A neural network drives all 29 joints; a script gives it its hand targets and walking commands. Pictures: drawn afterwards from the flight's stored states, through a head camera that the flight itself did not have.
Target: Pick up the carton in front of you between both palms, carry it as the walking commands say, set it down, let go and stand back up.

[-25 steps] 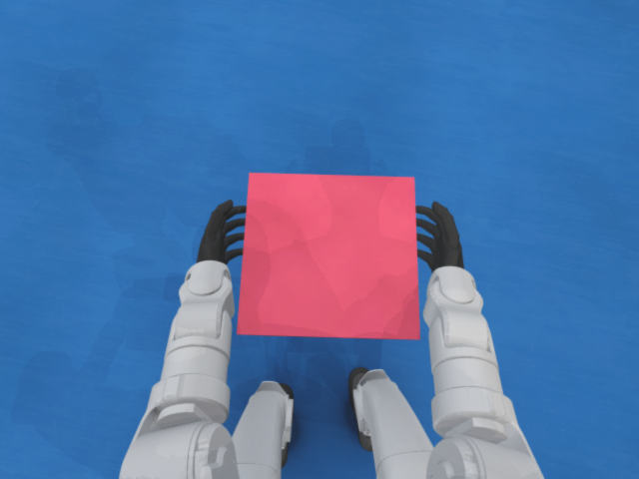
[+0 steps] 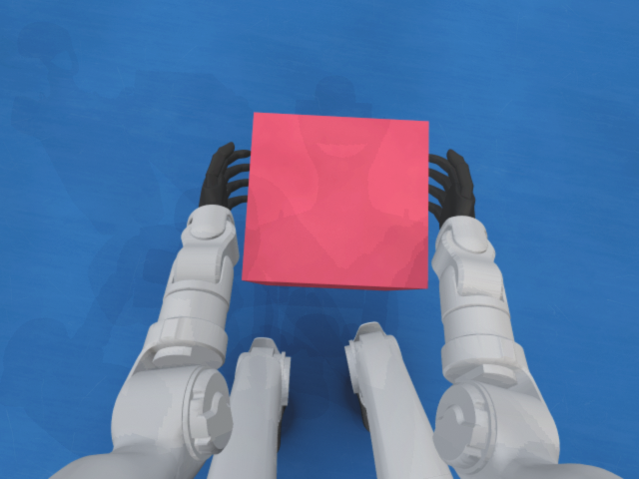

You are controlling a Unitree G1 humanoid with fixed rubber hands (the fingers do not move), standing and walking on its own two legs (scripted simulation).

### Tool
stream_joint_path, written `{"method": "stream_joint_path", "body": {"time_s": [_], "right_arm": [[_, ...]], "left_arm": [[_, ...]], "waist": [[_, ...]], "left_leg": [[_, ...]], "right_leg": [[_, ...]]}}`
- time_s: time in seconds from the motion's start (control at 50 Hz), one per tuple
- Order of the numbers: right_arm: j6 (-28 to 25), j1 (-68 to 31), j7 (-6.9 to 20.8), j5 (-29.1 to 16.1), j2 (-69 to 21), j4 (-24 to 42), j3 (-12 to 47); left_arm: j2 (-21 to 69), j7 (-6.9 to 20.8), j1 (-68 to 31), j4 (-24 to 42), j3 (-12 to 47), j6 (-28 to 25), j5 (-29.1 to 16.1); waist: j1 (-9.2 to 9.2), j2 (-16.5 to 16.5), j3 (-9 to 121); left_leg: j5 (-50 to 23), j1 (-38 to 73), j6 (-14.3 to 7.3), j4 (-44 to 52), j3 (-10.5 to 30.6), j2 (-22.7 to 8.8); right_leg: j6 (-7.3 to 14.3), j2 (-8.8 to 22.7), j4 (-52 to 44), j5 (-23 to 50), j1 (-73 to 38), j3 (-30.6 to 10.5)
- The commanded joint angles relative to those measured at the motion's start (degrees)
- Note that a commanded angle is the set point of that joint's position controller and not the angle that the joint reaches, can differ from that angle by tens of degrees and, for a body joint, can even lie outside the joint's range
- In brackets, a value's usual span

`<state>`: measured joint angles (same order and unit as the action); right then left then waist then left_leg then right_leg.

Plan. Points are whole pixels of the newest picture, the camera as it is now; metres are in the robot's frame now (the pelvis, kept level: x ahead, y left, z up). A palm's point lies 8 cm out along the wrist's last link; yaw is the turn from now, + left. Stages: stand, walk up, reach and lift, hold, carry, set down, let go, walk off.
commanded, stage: set down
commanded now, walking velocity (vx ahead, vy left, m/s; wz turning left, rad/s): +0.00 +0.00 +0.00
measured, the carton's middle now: (332, 218) +0.43 -0.04 -0.17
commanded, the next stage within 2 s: none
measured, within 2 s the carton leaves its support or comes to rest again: rests again in 1.30 s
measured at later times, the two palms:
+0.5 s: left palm (247, 208) +0.48 +0.09 -0.24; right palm (425, 230) +0.42 -0.20 -0.24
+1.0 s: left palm (259, 210) +0.51 +0.08 -0.35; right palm (412, 234) +0.43 -0.21 -0.34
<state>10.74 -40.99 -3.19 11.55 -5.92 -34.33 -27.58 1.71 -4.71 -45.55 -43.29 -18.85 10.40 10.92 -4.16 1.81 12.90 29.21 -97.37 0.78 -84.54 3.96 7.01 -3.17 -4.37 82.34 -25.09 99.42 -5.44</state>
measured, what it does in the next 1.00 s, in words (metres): lowers itself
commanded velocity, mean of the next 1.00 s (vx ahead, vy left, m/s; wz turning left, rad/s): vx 0.00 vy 0.00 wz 0.00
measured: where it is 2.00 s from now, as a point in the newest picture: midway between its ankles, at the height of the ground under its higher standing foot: (320, 415)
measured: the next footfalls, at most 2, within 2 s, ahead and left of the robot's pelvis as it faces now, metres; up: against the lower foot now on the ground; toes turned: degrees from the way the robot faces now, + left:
none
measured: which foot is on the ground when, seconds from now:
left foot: down 0.00-1.00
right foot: down 0.00-1.00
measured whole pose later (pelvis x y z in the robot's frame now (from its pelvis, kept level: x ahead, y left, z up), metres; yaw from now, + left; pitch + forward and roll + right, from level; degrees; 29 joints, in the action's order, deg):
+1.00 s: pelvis -0.03 +0.00 -0.19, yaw -1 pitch +43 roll -3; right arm 10.1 -63.8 -8.0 1.7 2.4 -42.8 -29.0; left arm -12.5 -7.5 -78.7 -62.9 -4.1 9.8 0.6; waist -6.6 1.2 -8.0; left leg 35.3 -130.0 2.5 -122.8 3.3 10.4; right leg -5.9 -6.3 118.8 -30.7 131.0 -3.3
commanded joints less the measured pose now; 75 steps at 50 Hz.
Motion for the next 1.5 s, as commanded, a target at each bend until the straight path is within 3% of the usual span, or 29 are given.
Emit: {"method": "stream_joint_path", "body": {"time_s": [0.0,0.3,0.5,0.7,0.8,0.84,1.06,1.28,1.48], "right_arm": [[-0.73,-31.84,9.69,-5.42,-48.43,-2.59,30.91],[-0.42,-44.52,7.02,-8.83,-44.57,-0.6,30.85],[-0.36,-52.51,7.22,-9.14,-40.34,-2.05,27.25],[-1.19,-59.68,8.13,-11.27,-34.87,-3.72,24.89],[-1.66,-65.28,8.57,-15.22,-34.97,1.11,27.7],[-1.27,-65.01,9.03,-15.94,-35.39,0.41,28.51],[-1.63,-59.18,11.12,-11.46,-33.38,-7.77,22.82],[-3.7,-60.58,10.34,-10.06,-28.38,-10.19,19.84],[-4.14,-59.06,10.28,-8.17,-23.94,-15.42,15.58]], "left_arm": [[50.93,9.86,-32.69,1.33,27.48,-2.89,-5.37],[45.74,8.92,-44.87,-2.58,26.72,-2.61,-8.18],[41.31,8.61,-53.02,-7.81,24.47,-2.53,-8.74],[37.15,8.08,-60.72,-11.12,25.99,-3.08,-11.56],[38.15,7.78,-65.34,-7.13,30.35,-3.3,-14.91],[39.9,7.98,-65.16,-5.97,30.95,-3.05,-15.46],[37.7,9.32,-59.37,-13.5,25.58,-3.92,-12.26],[32.1,9.92,-62.36,-15.24,24.74,-5.53,-13.13],[25.7,10.54,-60.67,-20.04,21.57,-5.82,-11.21]], "waist": [[-1.32,1.3,48.95],[-2.57,1.64,52.64],[-3.69,2.4,51.35],[-5.67,4.24,49.78],[-6.95,5.29,55.89],[-6.59,5.69,53.91],[-5.78,4.41,39.38],[-6.62,4.48,32.97],[-5.59,4.18,24.45]], "left_leg": [[-14.17,19.92,1.08,5.53,-3.48,4.18],[-9.99,7.56,0.71,-7.88,-5.58,4.79],[-8.46,1.35,0.24,-15.26,-6.19,4.43],[-9.58,-0.54,0.19,-22.29,-6.03,3.54],[-13.21,2.7,0.24,-25.38,-6.03,3.13],[-15.15,0.98,0.44,-25.97,-6.18,3.26],[-12.92,-8.39,-0.75,-27.14,-4.96,3.27],[-10.83,-11.86,-1.26,-28.24,-3.92,2.94],[-7.02,-15.7,-1.89,-28.43,-3.22,2.34]], "right_leg": [[-0.33,-5.03,-1.97,16.4,-27.96,6.86],[-1.29,-5.0,10.56,14.11,-20.04,8.71],[-1.52,-4.43,18.05,12.85,-13.33,10.1],[-1.69,-3.06,25.52,13.69,-8.2,11.44],[-1.73,-2.52,28.86,17.14,-8.45,12.35],[-1.42,-2.67,29.59,18.94,-8.47,12.31],[-0.68,-2.87,31.17,16.66,0.34,11.27],[0.35,-2.3,32.26,14.71,3.26,10.38],[0.89,-2.0,32.72,10.76,7.24,9.32]]}}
